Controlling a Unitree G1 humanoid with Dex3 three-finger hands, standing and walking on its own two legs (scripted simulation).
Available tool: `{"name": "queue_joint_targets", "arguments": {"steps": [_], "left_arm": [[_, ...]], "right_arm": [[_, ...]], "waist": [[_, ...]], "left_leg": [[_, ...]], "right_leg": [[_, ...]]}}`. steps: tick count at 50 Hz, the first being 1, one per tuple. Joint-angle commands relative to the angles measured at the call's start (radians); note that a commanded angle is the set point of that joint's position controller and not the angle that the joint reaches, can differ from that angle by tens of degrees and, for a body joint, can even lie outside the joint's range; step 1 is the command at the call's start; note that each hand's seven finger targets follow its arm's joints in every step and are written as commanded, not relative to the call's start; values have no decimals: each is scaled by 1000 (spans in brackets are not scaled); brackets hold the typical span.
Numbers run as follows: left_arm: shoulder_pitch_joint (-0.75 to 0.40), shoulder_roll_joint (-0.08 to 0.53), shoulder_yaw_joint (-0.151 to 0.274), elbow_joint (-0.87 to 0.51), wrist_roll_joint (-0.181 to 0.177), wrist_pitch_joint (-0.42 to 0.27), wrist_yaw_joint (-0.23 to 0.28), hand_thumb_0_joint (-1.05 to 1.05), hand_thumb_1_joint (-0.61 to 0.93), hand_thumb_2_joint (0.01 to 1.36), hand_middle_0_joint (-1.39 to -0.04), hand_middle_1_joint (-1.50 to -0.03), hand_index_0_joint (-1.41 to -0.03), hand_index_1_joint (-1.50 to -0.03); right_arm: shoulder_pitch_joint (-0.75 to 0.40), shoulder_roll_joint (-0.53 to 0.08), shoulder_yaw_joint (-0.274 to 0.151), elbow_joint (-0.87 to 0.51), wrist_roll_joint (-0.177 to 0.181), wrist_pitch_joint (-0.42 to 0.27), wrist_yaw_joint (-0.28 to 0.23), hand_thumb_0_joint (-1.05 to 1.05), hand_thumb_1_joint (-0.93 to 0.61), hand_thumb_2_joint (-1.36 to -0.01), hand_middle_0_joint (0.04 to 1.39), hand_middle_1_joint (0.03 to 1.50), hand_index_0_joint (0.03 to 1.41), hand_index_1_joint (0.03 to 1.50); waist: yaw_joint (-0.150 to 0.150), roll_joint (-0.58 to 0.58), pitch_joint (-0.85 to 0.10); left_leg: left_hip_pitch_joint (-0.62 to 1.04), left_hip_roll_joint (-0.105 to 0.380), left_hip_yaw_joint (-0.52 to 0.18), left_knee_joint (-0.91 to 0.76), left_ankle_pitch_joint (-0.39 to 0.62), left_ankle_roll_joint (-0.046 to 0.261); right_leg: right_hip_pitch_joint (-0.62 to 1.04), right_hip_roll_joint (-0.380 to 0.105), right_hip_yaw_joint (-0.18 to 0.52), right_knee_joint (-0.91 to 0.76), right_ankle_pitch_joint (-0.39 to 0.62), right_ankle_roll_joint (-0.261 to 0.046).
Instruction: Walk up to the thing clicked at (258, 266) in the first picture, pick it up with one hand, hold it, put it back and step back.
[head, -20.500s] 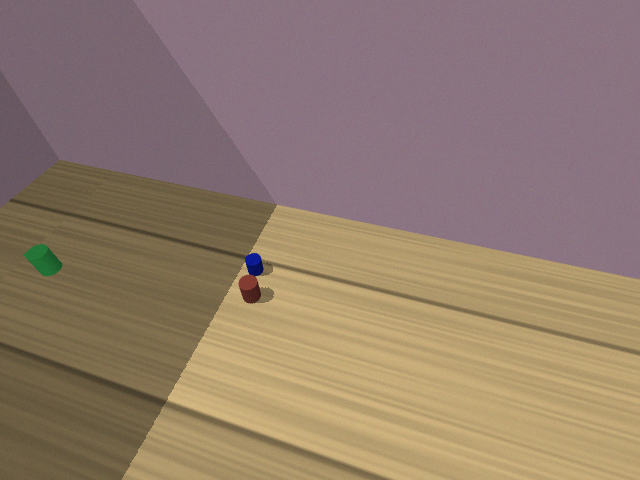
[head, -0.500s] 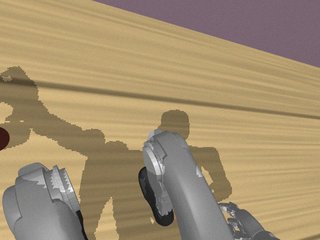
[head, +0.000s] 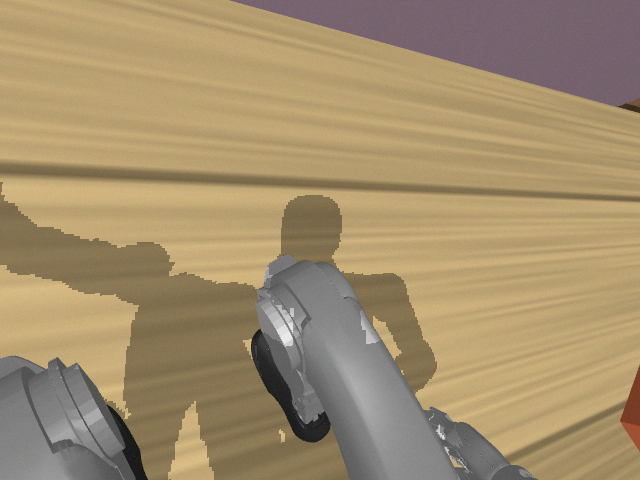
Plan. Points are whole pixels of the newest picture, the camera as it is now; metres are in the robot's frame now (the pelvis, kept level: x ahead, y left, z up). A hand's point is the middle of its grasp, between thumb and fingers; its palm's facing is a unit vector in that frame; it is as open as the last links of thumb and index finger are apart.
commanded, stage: rest palm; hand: left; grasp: from above
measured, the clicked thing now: out of the picture +0.50 +0.35 -0.28
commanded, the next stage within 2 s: close in 0.92 s
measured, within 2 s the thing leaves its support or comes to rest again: neither
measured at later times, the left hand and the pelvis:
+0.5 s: hand out of the picture +0.47 +0.34 -0.23, palm faces -0.41 -0.15 -0.90, open 13.3 cm; pelvis +0.00 +0.00 +0.00, yaw -1 degrees
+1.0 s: hand out of the picture +0.47 +0.35 -0.24, palm faces -0.41 -0.15 -0.90, open 12.7 cm; pelvis +0.00 +0.00 +0.00, yaw -2 degrees
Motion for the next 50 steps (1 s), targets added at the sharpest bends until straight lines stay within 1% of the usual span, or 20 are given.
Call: {"name": "queue_joint_targets", "arguments": {"steps": [1,6,7,9,10,12,15,17,19,21,25,30,32,35,37,38,41,43,45,50], "left_arm": [[-243,253,3,-139,-26,-2,38,0,-487,984,-78,-1128,-108,-1097],[-221,239,-7,-111,-40,-8,34,0,-473,1015,-86,-1143,-112,-1114],[-206,260,9,-99,-36,-8,33,0,-473,1001,-82,-1141,-112,-1109],[-219,234,-15,-109,-40,-11,26,0,-486,1007,-80,-1133,-105,-1106],[-212,264,7,-111,-38,-15,29,0,-476,1022,-88,-1136,-111,-1112],[-225,236,-12,-112,-46,-26,33,0,-472,1036,-91,-1150,-114,-1125],[-228,240,-23,-118,-36,-38,38,0,-468,1018,-87,-1157,-114,-1127],[-231,261,-12,-114,-27,-43,46,0,-473,1029,-88,-1152,-112,-1127],[-222,248,-11,-80,-34,-44,57,0,-474,1043,-87,-1152,-106,-1131],[-239,234,-31,-92,-33,-49,67,0,-470,1035,-90,-1161,-112,-1137],[-234,248,-31,-70,-18,-41,83,0,-465,1022,-83,-1159,-109,-1131],[-245,260,-30,-52,-29,-33,104,0,-445,1038,-101,-1184,-127,-1155],[-234,250,-40,-38,-20,-22,99,0,-447,1049,-100,-1191,-125,-1163],[-241,272,-24,-39,-29,-15,102,0,-443,1038,-98,-1190,-126,-1160],[-240,277,-24,-42,-31,-11,103,0,-436,1055,-103,-1213,-131,-1183],[-271,279,-22,-92,-34,-14,106,0,-428,1064,-110,-1216,-137,-1186],[-267,284,-16,-100,-40,-10,103,0,-425,1066,-105,-1236,-136,-1202],[-231,271,-20,-49,-43,-6,93,0,-421,1078,-111,-1240,-139,-1210],[-237,267,-26,-67,-43,-7,86,0,-401,1076,-118,-1249,-150,-1214],[-232,277,-17,-78,-51,-10,73,0,-363,1129,-135,-1302,-171,-1264]], "right_arm": [[172,-323,-89,5,-4,-10,-9,0,-910,-904,200,299,199,299],[178,-330,-80,15,-11,-12,-1,0,-908,-904,200,299,199,299],[184,-333,-82,16,-11,-12,1,0,-909,-904,200,299,199,299],[173,-332,-81,9,-6,-19,3,0,-909,-904,200,299,199,299],[183,-338,-81,17,-12,-18,3,0,-908,-904,200,299,199,299],[166,-335,-78,4,-11,-21,5,0,-908,-905,200,299,199,299],[157,-339,-74,0,-12,-26,5,0,-909,-905,200,299,199,299],[161,-345,-75,6,-13,-29,6,0,-909,-905,200,299,199,299],[151,-346,-72,4,-14,-30,7,0,-907,-906,200,299,199,299],[136,-348,-72,-10,-15,-34,5,0,-909,-906,200,299,199,299],[140,-351,-66,3,-19,-41,6,0,-908,-906,200,299,199,299],[134,-355,-56,-1,-26,-44,4,0,-910,-907,200,299,199,299],[133,-355,-60,0,-21,-48,5,0,-911,-907,200,299,199,299],[138,-362,-55,6,-19,-49,8,0,-911,-907,200,299,199,299],[130,-363,-56,-4,-19,-51,7,0,-912,-908,200,299,199,299],[126,-364,-53,-16,-22,-51,9,0,-911,-908,200,299,199,299],[124,-361,-52,-16,-21,-55,11,0,-913,-909,200,299,199,299],[132,-363,-57,-1,-21,-52,12,0,-913,-909,200,299,199,299],[137,-366,-58,-9,-22,-52,13,0,-912,-908,200,299,199,299],[150,-368,-55,-4,-16,-52,16,0,-912,-908,200,299,199,299]], "waist": [[-13,571,-701],[-29,546,-666],[-27,546,-648],[-32,537,-641],[-32,539,-641],[-35,529,-634],[-33,535,-626],[-34,551,-630],[-41,528,-623],[-46,525,-611],[-44,537,-612],[-52,531,-610],[-49,545,-605],[-54,563,-611],[-54,563,-607],[-56,580,-619],[-45,583,-628],[-55,572,-603],[-60,562,-598],[-60,572,-599]], "left_leg": [[566,31,133,-205,215,42],[550,36,121,-203,231,44],[539,34,122,-203,220,46],[548,37,118,-195,220,46],[547,38,118,-197,212,46],[533,36,116,-204,192,44],[539,36,116,-207,178,42],[554,38,110,-205,187,38],[545,41,102,-208,179,38],[541,39,112,-209,154,42],[552,42,111,-204,175,38],[534,45,109,-205,173,37],[561,46,104,-204,193,35],[578,50,92,-209,217,30],[568,49,102,-212,192,33],[570,48,103,-214,202,31],[569,48,103,-211,211,30],[559,50,97,-213,180,30],[547,48,98,-213,169,33],[573,51,92,-209,208,32]], "right_leg": [[353,11,-129,-224,330,-85],[357,15,-138,-222,344,-83],[357,16,-135,-223,336,-83],[336,18,-137,-221,330,-84],[350,19,-137,-225,326,-82],[354,17,-142,-228,311,-83],[351,18,-143,-226,298,-84],[339,18,-149,-216,298,-86],[335,18,-157,-216,292,-86],[343,21,-149,-234,285,-83],[344,22,-151,-225,300,-83],[370,22,-153,-238,310,-79],[335,22,-156,-220,316,-83],[335,19,-162,-209,328,-84],[348,21,-155,-227,314,-83],[365,21,-156,-228,325,-83],[361,20,-156,-223,331,-84],[336,21,-161,-223,299,-86],[346,20,-160,-231,295,-84],[342,17,-158,-224,320,-83]]}}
